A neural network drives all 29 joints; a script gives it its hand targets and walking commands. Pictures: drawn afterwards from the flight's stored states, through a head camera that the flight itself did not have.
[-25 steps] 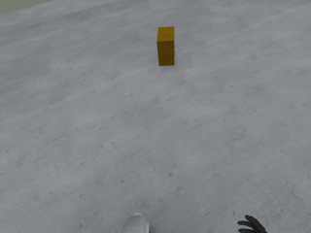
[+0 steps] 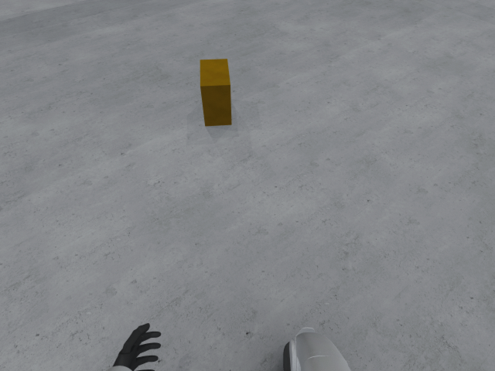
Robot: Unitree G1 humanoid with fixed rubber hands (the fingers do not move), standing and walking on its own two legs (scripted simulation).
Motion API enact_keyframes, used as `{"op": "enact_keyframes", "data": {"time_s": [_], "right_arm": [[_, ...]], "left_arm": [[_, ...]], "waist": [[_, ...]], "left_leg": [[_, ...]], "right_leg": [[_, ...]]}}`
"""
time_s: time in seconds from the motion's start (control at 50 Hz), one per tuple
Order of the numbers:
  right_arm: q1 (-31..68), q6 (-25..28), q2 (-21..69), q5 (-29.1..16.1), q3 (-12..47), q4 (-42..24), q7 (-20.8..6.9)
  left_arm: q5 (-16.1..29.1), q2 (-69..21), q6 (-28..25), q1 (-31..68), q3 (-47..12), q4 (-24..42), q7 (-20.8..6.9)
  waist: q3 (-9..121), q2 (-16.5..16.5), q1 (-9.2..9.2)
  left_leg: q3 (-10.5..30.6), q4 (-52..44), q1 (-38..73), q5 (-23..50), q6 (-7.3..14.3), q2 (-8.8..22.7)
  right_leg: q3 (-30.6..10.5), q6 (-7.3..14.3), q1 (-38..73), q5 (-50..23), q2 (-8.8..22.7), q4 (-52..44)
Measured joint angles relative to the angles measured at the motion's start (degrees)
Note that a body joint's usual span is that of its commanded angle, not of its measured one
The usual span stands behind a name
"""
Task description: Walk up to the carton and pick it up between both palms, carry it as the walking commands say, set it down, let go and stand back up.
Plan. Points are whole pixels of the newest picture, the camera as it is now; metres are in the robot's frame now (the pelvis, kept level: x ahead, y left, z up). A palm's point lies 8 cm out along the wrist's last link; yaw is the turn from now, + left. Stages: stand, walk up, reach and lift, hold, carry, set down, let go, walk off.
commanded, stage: walk up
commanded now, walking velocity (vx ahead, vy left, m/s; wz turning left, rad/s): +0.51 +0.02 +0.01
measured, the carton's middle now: (216, 92) +1.70 +0.06 -0.64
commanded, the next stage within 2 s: none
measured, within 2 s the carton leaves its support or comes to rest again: neither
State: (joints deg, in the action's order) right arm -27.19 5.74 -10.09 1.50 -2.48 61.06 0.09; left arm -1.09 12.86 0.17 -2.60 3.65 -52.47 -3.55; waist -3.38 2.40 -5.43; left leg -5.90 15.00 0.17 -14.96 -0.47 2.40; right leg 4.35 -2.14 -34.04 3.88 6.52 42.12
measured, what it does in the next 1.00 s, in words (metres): walks ahead: right foot, then left foot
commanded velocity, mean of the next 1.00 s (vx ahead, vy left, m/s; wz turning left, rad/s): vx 0.50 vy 0.04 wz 0.01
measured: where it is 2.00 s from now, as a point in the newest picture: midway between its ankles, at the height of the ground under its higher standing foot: (224, 203)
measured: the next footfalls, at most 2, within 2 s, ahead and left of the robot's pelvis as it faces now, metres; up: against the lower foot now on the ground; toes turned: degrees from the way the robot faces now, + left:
right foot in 0.12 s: +0.23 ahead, -0.15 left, +0.00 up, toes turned -8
left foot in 0.64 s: +0.43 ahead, +0.16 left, +0.00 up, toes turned +9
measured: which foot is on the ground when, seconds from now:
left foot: down 0.00-0.14, up 0.16-0.62, down 0.64-1.00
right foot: up 0.00-0.10, down 0.12-0.64, up 0.66-1.00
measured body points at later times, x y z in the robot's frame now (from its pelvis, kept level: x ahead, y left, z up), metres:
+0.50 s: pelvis +0.23 -0.02 +0.00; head +0.26 -0.04 +0.45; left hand +0.13 +0.22 -0.13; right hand +0.37 -0.25 -0.14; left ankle +0.34 +0.16 -0.69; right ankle +0.19 -0.15 -0.75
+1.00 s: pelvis +0.46 +0.04 +0.00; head +0.49 +0.06 +0.45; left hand +0.60 +0.27 -0.14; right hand +0.36 -0.19 -0.13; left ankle +0.39 +0.15 -0.75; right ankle +0.59 -0.12 -0.69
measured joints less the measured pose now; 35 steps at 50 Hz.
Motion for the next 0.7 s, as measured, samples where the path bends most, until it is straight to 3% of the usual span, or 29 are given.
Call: {"op": "enact_keyframes", "data": {"time_s": [0.08, 0.12, 0.16, 0.22, 0.28, 0.38, 0.48, 0.6, 0.64, 0.66, 0.7], "right_arm": [[-0.97, -0.76, 0.21, -0.42, -0.07, 1.51, 0.20], [-1.39, -1.17, 0.18, -0.74, -0.10, 2.04, 0.26], [-0.12, -1.66, -0.16, -1.04, -0.33, 1.99, 0.26], [3.96, -2.13, -1.63, -0.64, -1.39, 0.34, -0.16], [8.44, -2.59, -3.35, -0.05, -1.94, -1.99, -0.93], [14.62, -4.55, -4.36, 0.72, -1.93, -4.68, -2.48], [19.55, -5.36, -3.59, 0.49, -1.23, -6.78, -3.95], [24.55, -4.43, -1.71, 0.21, -0.21, -9.36, -3.86], [24.95, -3.05, -1.70, 0.53, -0.25, -9.96, -3.12], [25.09, -2.29, -1.36, 0.76, -0.44, -9.76, -2.53], [23.43, -1.54, -0.91, 0.54, -0.17, -8.64, -1.73]], "left_arm": [[0.12, -1.61, -1.15, 2.46, -0.65, 2.17, 0.32], [-0.21, -1.92, -2.43, 2.85, -0.59, 2.91, 0.94], [-0.67, -2.08, -3.93, 2.61, -0.27, 2.62, 1.80], [-0.46, -1.57, -4.02, -1.75, 0.15, -0.60, 2.93], [-0.22, -1.09, -4.10, -8.04, 0.74, -4.02, 3.55], [-0.20, -1.30, -4.57, -18.36, 0.71, -7.30, 3.53], [-0.21, -2.58, -4.46, -24.57, 0.59, -8.32, 3.84], [-0.28, -2.65, -3.97, -26.25, 0.40, -8.29, 3.63], [-0.17, -2.38, -3.72, -26.45, -0.01, -8.24, 3.47], [-0.17, -1.97, -3.47, -25.45, -0.22, -8.18, 3.32], [-0.29, -1.31, -3.14, -22.11, 0.00, -7.91, 3.29]], "waist": [[0.27, -1.19, -0.75], [0.80, -1.79, -0.79], [0.39, -2.99, 0.09], [0.54, -3.85, 1.66], [0.73, -4.56, 3.70], [1.49, -4.53, 6.76], [1.44, -4.19, 9.41], [1.26, -2.97, 11.40], [1.78, -2.74, 11.44], [1.31, -1.67, 10.93], [0.98, -0.56, 9.76]], "left_leg": [[-0.34, 0.67, 3.27, -4.17, -1.68, 0.61], [0.17, 5.61, 2.70, -8.44, -2.55, 1.30], [2.32, 21.44, -3.34, -13.32, -1.27, 2.26], [6.03, 45.77, -15.41, -9.33, 0.19, 0.40], [5.28, 52.10, -23.68, -1.21, -0.12, 1.65], [4.67, 47.00, -32.06, 5.99, -1.46, 3.57], [3.07, 31.86, -33.43, 10.67, -2.77, 4.39], [-0.06, 16.87, -27.17, 7.73, -2.25, 3.58], [-1.27, 13.01, -22.71, 5.69, -1.58, 2.93], [-1.67, 14.95, -23.05, 5.94, -0.50, 2.11], [-1.90, 18.07, -23.08, 3.60, 1.31, 1.51]], "right_leg": [[1.32, 0.68, 4.03, 2.83, -0.96, -7.61], [2.56, 1.22, 8.20, 4.56, -1.81, -11.54], [3.51, 3.63, 8.18, 2.99, -2.39, -8.81], [3.62, 4.29, 10.60, 7.88, -2.16, -7.87], [3.50, 3.31, 15.67, 7.88, -2.07, -12.55], [3.01, 2.77, 22.26, 8.61, -1.55, -18.20], [2.97, 1.01, 27.96, 9.44, -0.93, -23.04], [3.05, -2.02, 33.12, 13.30, 0.03, -24.35], [2.51, -2.28, 31.92, 17.99, 0.69, -18.16], [1.45, -0.96, 29.27, 21.53, 1.73, -10.29], [-2.66, 0.97, 21.54, 24.02, 0.25, 8.46]]}}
